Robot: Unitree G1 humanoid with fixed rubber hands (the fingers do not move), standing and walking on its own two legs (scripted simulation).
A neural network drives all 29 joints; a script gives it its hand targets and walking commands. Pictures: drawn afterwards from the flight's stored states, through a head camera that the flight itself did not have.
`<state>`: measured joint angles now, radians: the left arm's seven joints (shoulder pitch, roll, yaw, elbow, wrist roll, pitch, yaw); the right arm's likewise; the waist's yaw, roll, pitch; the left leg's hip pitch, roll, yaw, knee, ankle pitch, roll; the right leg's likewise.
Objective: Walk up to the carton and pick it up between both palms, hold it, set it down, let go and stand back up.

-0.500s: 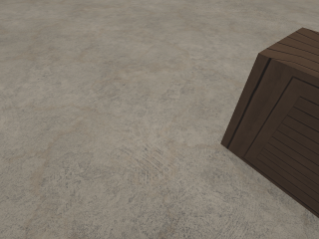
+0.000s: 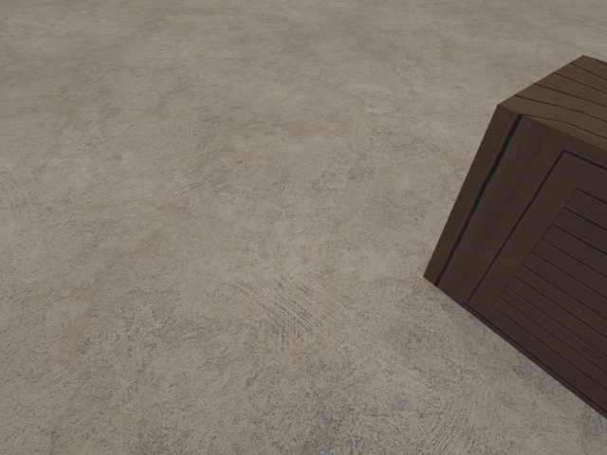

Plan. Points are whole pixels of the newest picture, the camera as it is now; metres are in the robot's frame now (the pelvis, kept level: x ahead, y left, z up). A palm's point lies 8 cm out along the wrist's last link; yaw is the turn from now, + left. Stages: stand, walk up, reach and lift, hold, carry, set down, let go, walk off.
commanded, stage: stand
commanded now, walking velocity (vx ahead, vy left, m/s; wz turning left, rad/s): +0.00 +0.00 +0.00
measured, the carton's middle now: out of the picture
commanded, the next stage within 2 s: none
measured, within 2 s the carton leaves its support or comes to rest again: neither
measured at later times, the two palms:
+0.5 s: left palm out of the picture +0.03 +0.24 -0.13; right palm out of the picture +0.04 -0.24 -0.13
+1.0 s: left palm out of the picture +0.03 +0.24 -0.13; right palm out of the picture +0.03 -0.24 -0.13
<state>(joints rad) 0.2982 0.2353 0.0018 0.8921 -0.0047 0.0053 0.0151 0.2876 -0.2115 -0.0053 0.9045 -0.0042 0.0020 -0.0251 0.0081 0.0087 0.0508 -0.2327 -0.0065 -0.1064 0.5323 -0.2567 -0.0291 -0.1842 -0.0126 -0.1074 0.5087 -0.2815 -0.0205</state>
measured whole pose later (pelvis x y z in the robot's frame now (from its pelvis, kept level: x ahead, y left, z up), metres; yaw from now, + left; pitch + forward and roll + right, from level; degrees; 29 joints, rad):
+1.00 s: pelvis +0.01 +0.00 +0.00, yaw -1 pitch -3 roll +0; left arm 0.33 0.20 0.00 0.96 -0.01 0.00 0.03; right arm 0.28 -0.19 0.00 1.00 0.00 0.00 -0.04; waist 0.01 0.01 0.04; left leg -0.18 0.01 -0.09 0.48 -0.25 -0.04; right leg -0.14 0.00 -0.09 0.46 -0.27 -0.03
